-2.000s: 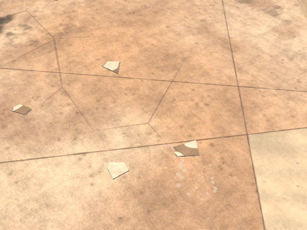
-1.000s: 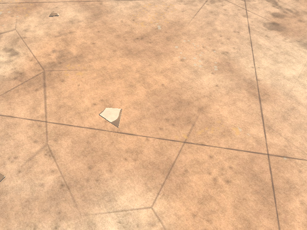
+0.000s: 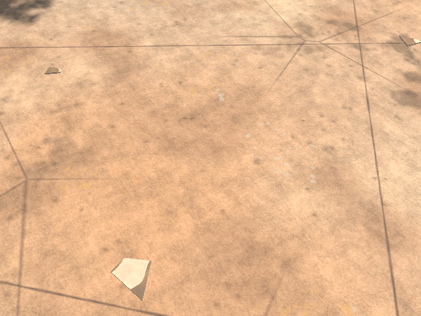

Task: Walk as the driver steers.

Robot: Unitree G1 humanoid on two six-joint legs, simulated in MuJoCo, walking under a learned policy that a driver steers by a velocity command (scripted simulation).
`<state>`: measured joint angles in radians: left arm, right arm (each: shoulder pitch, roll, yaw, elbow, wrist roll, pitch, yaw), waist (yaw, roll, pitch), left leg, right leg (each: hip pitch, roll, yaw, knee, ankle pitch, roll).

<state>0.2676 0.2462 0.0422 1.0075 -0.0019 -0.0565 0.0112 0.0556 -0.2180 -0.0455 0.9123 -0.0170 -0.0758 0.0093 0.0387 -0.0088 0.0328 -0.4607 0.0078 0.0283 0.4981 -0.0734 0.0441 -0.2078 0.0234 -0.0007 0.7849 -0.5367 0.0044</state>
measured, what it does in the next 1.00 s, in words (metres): steps on the spot: right foot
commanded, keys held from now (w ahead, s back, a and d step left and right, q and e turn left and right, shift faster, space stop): no key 1.00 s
